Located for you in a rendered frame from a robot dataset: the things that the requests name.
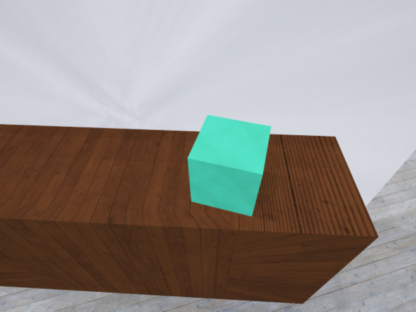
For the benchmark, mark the carton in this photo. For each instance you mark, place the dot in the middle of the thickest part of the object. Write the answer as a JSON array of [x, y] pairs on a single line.
[[226, 164]]

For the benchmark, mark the pedestal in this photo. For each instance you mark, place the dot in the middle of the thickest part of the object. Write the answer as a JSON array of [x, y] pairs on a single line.
[[109, 210]]

